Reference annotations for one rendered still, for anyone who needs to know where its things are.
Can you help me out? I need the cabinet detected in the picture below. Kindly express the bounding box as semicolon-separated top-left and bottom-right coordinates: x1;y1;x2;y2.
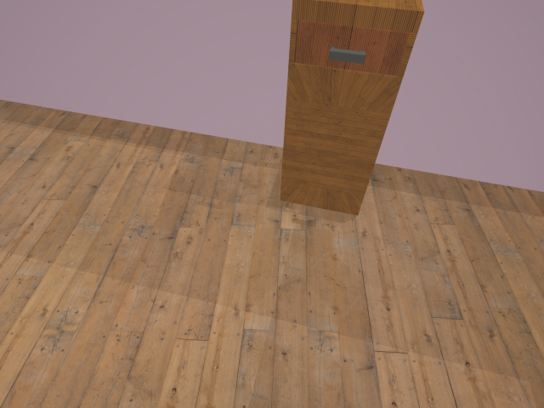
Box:
280;0;424;216

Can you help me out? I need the handle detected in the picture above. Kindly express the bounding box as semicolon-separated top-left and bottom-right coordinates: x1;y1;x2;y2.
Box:
328;46;366;64

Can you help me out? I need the drawer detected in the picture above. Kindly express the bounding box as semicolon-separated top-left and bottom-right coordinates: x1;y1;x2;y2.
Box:
295;20;409;76

